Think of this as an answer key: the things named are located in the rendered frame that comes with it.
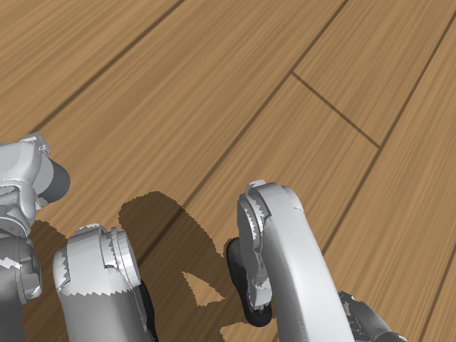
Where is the left robot hand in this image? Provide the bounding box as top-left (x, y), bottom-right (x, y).
top-left (0, 132), bottom-right (51, 211)

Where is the left robot arm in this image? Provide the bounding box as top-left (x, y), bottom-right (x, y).
top-left (0, 180), bottom-right (42, 342)

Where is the mug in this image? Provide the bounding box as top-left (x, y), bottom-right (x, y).
top-left (32, 154), bottom-right (71, 203)

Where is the left robot foot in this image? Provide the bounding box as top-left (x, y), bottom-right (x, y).
top-left (138, 279), bottom-right (159, 342)

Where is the right robot hand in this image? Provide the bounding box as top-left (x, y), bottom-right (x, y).
top-left (338, 291), bottom-right (392, 342)

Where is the right robot foot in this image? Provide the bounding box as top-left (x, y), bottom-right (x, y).
top-left (226, 237), bottom-right (272, 327)

